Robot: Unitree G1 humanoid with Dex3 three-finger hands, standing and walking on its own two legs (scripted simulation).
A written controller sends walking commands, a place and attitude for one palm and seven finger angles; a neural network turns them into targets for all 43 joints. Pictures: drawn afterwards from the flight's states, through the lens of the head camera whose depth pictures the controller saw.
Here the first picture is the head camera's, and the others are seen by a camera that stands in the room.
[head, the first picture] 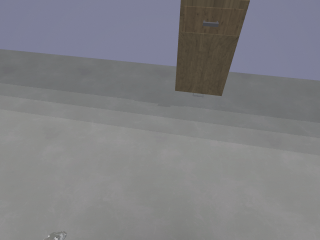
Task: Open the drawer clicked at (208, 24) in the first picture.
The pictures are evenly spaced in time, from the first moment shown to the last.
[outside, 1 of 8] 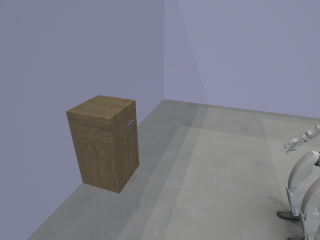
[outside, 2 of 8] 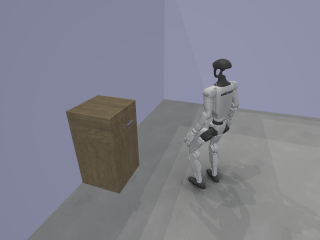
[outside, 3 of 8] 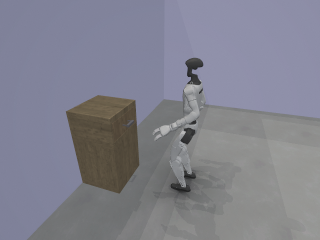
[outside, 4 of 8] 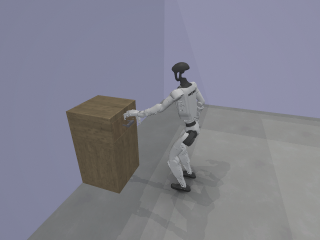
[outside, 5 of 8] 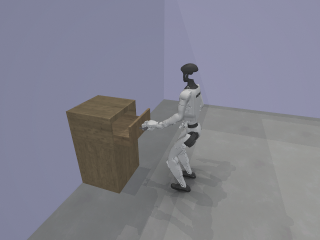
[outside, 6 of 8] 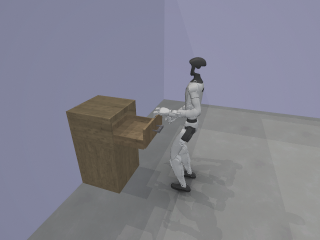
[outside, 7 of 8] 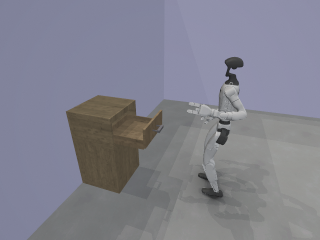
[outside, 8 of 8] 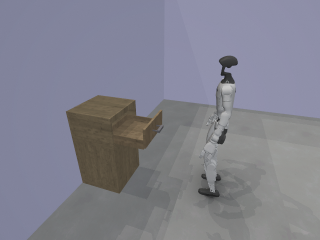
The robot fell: no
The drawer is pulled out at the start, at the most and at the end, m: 0.00 0.30 0.30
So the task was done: yes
